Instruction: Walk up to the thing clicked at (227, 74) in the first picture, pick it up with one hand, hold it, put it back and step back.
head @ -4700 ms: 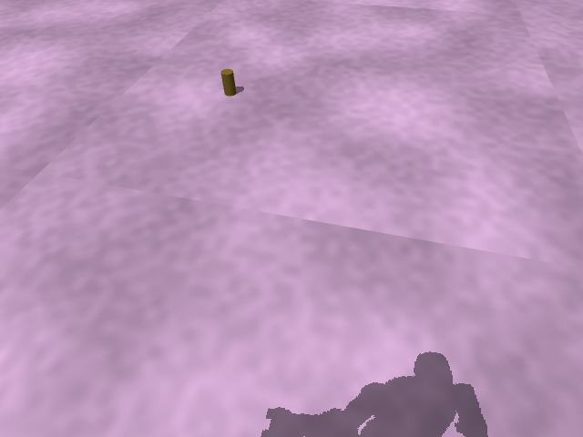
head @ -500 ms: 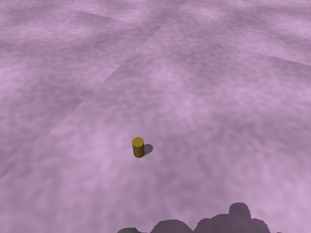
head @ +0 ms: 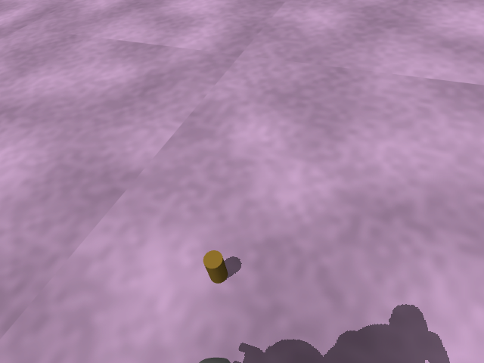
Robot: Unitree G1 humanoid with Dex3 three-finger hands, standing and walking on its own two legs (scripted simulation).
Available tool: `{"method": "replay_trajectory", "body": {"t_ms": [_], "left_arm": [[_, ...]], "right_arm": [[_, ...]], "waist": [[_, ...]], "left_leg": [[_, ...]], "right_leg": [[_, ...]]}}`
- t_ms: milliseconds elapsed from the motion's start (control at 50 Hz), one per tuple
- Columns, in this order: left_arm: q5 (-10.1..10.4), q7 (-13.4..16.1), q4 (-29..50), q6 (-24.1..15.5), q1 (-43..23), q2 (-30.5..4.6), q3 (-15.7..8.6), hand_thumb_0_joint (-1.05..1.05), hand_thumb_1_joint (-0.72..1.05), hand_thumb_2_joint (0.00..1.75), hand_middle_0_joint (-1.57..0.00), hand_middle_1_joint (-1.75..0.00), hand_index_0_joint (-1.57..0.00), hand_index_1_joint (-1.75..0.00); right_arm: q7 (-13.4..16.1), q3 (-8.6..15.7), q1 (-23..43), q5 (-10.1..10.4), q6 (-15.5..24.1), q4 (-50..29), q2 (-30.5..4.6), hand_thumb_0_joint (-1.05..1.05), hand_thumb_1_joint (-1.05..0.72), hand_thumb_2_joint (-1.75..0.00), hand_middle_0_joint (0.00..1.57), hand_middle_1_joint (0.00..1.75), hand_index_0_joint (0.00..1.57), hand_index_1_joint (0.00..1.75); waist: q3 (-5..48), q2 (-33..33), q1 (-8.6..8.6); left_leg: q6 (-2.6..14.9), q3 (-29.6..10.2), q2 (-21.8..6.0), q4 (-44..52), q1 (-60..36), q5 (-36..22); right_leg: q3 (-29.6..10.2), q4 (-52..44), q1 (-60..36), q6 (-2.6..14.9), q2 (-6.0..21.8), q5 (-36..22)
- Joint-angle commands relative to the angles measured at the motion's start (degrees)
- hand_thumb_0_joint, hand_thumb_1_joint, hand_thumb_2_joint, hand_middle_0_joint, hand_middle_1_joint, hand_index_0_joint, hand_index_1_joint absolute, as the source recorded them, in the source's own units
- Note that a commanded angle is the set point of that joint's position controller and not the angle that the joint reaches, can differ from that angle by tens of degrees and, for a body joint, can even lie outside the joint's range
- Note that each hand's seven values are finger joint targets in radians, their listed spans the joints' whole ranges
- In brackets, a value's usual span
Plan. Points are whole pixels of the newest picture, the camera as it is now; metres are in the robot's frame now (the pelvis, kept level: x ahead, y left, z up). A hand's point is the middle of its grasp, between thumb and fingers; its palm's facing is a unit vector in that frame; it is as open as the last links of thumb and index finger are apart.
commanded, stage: walk up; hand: left
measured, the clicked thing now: (216, 267) +0.58 +0.23 -0.69
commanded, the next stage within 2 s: stand in 1.78 s
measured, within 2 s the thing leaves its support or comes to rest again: neither
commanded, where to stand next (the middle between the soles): +0.24 +0.03 m, yaw -1 degrees
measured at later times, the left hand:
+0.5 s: hand (99, 341) +0.19 +0.33 -0.15, palm faces -0.03 -0.93 -0.37, open 7.4 cm
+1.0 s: hand (133, 290) +0.28 +0.29 -0.14, palm faces -0.04 -0.94 -0.33, open 7.4 cm
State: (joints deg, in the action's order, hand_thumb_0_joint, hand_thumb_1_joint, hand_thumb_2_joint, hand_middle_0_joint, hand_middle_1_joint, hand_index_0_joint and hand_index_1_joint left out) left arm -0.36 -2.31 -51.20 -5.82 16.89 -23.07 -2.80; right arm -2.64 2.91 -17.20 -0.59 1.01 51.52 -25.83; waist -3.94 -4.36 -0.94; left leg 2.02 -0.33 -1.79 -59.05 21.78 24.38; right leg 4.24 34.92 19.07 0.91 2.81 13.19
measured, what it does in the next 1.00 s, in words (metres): walks ahead: left foot, then right foot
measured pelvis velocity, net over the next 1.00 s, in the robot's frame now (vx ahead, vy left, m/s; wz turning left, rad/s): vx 0.17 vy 0.04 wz -0.01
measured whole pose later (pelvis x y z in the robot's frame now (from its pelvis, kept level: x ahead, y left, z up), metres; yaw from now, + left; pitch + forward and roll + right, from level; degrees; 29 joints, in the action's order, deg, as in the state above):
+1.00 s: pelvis +0.17 +0.04 +0.01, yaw -1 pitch -2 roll +1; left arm 0.4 -1.0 -61.6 -0.9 3.0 -19.8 0.6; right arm -1.0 -1.2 -6.6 -0.3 1.3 64.1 -20.7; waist -4.2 0.2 0.4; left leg -0.4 4.9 -2.1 -27.6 12.5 12.7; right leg 1.0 28.5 15.9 -0.6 2.3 10.2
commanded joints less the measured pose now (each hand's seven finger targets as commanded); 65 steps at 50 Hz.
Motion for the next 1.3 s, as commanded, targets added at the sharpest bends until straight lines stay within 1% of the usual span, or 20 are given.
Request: {"method": "replay_trajectory", "body": {"t_ms": [0,80,200,260,280,300,320,340,400,520,560,600,640,660,680,720,760,840,960,1280], "left_arm": [[0.43,1.71,3.54,-0.85,2.48,-16.72,-4.47,0.00,0.90,0.90,-0.20,-0.30,-0.20,-0.30],[-0.08,1.58,4.88,-1.01,4.11,-17.01,-4.68,0.00,0.90,0.90,-0.20,-0.30,-0.20,-0.30],[-0.11,1.32,6.18,-0.43,2.23,-18.23,-4.45,0.00,0.90,0.90,-0.20,-0.30,-0.20,-0.30],[-0.49,1.51,6.56,0.32,0.02,-15.17,-2.85,0.00,0.90,0.90,-0.20,-0.30,-0.20,-0.30],[-0.01,1.75,6.25,0.66,1.92,-11.24,-1.06,0.00,0.90,0.90,-0.20,-0.30,-0.20,-0.30],[0.67,1.66,7.07,0.87,4.26,-7.39,-0.19,0.00,0.90,0.90,-0.20,-0.30,-0.20,-0.30],[0.36,2.88,5.05,1.54,4.47,-13.17,-1.60,0.00,0.90,0.90,-0.20,-0.30,-0.20,-0.30],[0.37,3.11,4.37,1.85,3.47,-14.96,-1.60,0.00,0.90,0.90,-0.20,-0.30,-0.20,-0.30],[0.93,2.90,1.60,2.13,5.74,-12.98,-1.66,0.00,0.90,0.90,-0.20,-0.30,-0.20,-0.30],[0.72,2.87,-0.16,3.70,1.84,-9.51,-1.61,0.00,0.90,0.90,-0.20,-0.30,-0.20,-0.30],[0.60,2.94,-1.08,4.03,1.95,-9.65,-1.78,0.00,0.90,0.90,-0.20,-0.30,-0.20,-0.30],[0.08,2.99,-1.79,3.68,1.25,-11.21,-2.16,0.00,0.90,0.90,-0.20,-0.30,-0.20,-0.30],[-0.50,2.94,0.18,2.63,-5.88,-15.92,-2.65,0.00,0.90,0.90,-0.20,-0.30,-0.20,-0.30],[0.12,2.90,-0.15,3.01,-9.19,-16.51,-2.24,0.00,0.90,0.90,-0.20,-0.30,-0.20,-0.30],[0.15,2.83,-0.31,3.24,-10.37,-15.01,-1.65,0.00,0.90,0.90,-0.20,-0.30,-0.20,-0.30],[0.10,2.88,-1.44,3.60,-12.20,-13.13,-0.70,0.00,0.90,0.90,-0.20,-0.30,-0.20,-0.30],[0.26,2.57,-2.80,4.02,-12.01,-11.13,-0.11,0.00,0.90,0.90,-0.20,-0.30,-0.20,-0.30],[0.35,2.37,-5.39,3.87,-13.84,-10.99,0.04,0.00,0.90,0.90,-0.20,-0.30,-0.20,-0.30],[0.92,2.12,-8.76,4.14,-16.22,-9.59,0.44,0.00,0.90,0.90,-0.20,-0.30,-0.20,-0.30],[0.33,1.72,-13.32,4.52,-17.07,-8.72,0.57,0.00,0.90,0.90,-0.20,-0.30,-0.20,-0.30]], "right_arm": [[-0.06,3.27,-2.64,0.40,1.72,-3.41,-9.99,0.00,-0.90,-0.90,0.20,0.30,0.20,0.30],[-1.44,3.68,2.69,-0.70,1.09,-5.05,-8.77,0.00,-0.90,-0.90,0.20,0.30,0.20,0.30],[-2.26,4.20,5.50,-0.61,1.97,-5.75,-8.51,0.00,-0.90,-0.90,0.20,0.30,0.20,0.30],[-1.01,5.18,-3.69,-0.70,2.67,-2.49,-10.07,0.00,-0.90,-0.90,0.20,0.30,0.20,0.30],[0.16,5.59,-5.94,-0.80,2.90,-1.58,-12.20,0.00,-0.90,-0.90,0.20,0.30,0.20,0.30],[0.77,6.36,-6.93,-1.16,3.30,-3.55,-16.76,0.00,-0.90,-0.90,0.20,0.30,0.20,0.30],[0.77,6.84,-6.14,0.41,3.05,-4.12,-19.27,0.00,-0.90,-0.90,0.20,0.30,0.20,0.30],[1.08,6.40,-3.96,0.81,2.85,-4.36,-17.02,0.00,-0.90,-0.90,0.20,0.30,0.20,0.30],[2.10,4.45,-0.34,0.56,3.44,-5.34,-12.63,0.00,-0.90,-0.90,0.20,0.30,0.20,0.30],[3.11,2.58,4.52,0.38,2.91,-5.77,-10.90,0.00,-0.90,-0.90,0.20,0.30,0.20,0.30],[3.24,2.50,6.19,0.86,2.30,-5.75,-11.34,0.00,-0.90,-0.90,0.20,0.30,0.20,0.30],[3.12,1.53,8.96,1.40,1.37,-5.64,-9.30,0.00,-0.90,-0.90,0.20,0.30,0.20,0.30],[3.05,0.14,5.71,1.79,0.74,-4.27,-5.05,0.00,-0.90,-0.90,0.20,0.30,0.20,0.30],[3.55,0.75,6.45,1.69,0.14,-1.91,-7.03,0.00,-0.90,-0.90,0.20,0.30,0.20,0.30],[3.47,0.87,5.94,1.67,0.01,-0.34,-7.52,0.00,-0.90,-0.90,0.20,0.30,0.20,0.30],[3.09,0.70,6.03,1.75,0.49,2.02,-8.08,0.00,-0.90,-0.90,0.20,0.30,0.20,0.30],[2.86,0.47,8.85,1.01,1.04,3.11,-9.11,0.00,-0.90,-0.90,0.20,0.30,0.20,0.30],[2.50,-0.93,11.76,0.80,1.21,6.37,-7.68,0.00,-0.90,-0.90,0.20,0.30,0.20,0.30],[2.57,-1.50,14.41,0.49,1.82,10.06,-7.61,0.00,-0.90,-0.90,0.20,0.30,0.20,0.30],[2.68,-1.04,16.66,0.19,1.47,13.26,-7.46,0.00,-0.90,-0.90,0.20,0.30,0.20,0.30]], "waist": [[1.80,14.62,0.18],[-0.28,13.42,-1.88],[-0.68,12.52,-0.96],[3.24,5.20,5.00],[4.59,-4.80,5.71],[5.19,-15.36,5.04],[4.41,-8.59,4.72],[2.54,-2.41,3.60],[3.53,-4.11,1.03],[5.29,-5.08,0.48],[7.18,-4.76,-0.33],[7.55,-1.03,-1.74],[6.84,11.55,1.84],[5.79,12.95,1.63],[4.14,12.12,1.87],[4.99,11.51,2.63],[5.68,10.39,1.19],[5.52,8.97,0.78],[6.46,5.42,0.13],[6.57,4.22,0.64]], "left_leg": [[-1.17,-3.17,-3.58,1.72,12.41,-4.71],[-2.06,-0.23,-3.69,11.03,10.68,-7.14],[-1.75,3.32,-2.73,21.22,0.62,-10.52],[-0.45,4.29,-0.02,25.73,-16.82,-10.58],[1.60,-3.33,-4.12,33.08,-20.45,-3.61],[7.03,-28.70,-17.86,41.44,-24.69,-3.23],[13.89,-35.01,-23.78,43.02,-19.14,-5.33],[14.15,-28.88,-21.80,41.10,-15.76,-12.07],[9.87,-11.56,-14.85,35.53,-13.81,-32.51],[9.43,-4.03,-14.03,30.47,-5.46,-44.66],[8.87,-4.02,-13.70,27.76,-3.80,-39.05],[4.92,-3.09,-10.85,24.35,0.14,-21.85],[-0.61,1.80,-2.59,17.06,1.62,-4.88],[-0.38,2.02,-0.60,16.05,-4.55,2.91],[-0.36,1.65,-0.73,17.38,-8.08,2.97],[0.26,-0.01,-3.34,25.78,-9.56,-6.31],[1.26,-4.72,-6.45,31.89,-7.71,-4.62],[0.21,-1.99,-4.99,34.10,-8.28,-6.79],[-0.22,-2.67,-6.40,40.28,-9.22,-12.25],[-0.94,-1.88,-6.86,44.69,-14.04,-11.58]], "right_leg": [[-16.29,-19.35,-11.46,10.74,13.54,1.35],[-12.84,-20.75,-8.29,12.00,13.74,6.83],[-9.71,-18.27,-2.16,10.79,13.13,13.36],[-4.79,-3.14,5.89,7.18,10.00,5.37],[0.26,11.93,8.74,4.49,5.51,-1.06],[0.55,25.04,19.69,0.39,-3.07,14.11],[-4.15,29.22,18.60,1.37,-1.29,19.86],[-7.20,32.44,17.36,1.38,-0.02,18.06],[-8.08,25.33,12.44,1.45,2.76,11.92],[-2.68,10.81,0.33,0.27,0.92,4.68],[-1.75,6.58,-4.26,0.63,-0.25,0.76],[-3.41,-1.73,-9.16,2.04,-0.06,-4.70],[-22.86,-10.38,-5.47,7.52,13.44,-8.05],[-24.21,-11.52,1.75,11.64,16.17,-5.46],[-22.26,-11.42,5.80,10.51,14.26,-2.43],[-14.92,-9.30,3.66,4.85,9.02,-1.06],[-11.67,-8.16,0.93,2.07,5.32,2.67],[-13.17,-12.42,-3.05,2.40,6.53,3.59],[-10.15,-13.76,-8.98,1.04,5.35,-5.36],[-9.18,-19.16,-10.30,0.13,5.46,-5.67]]}}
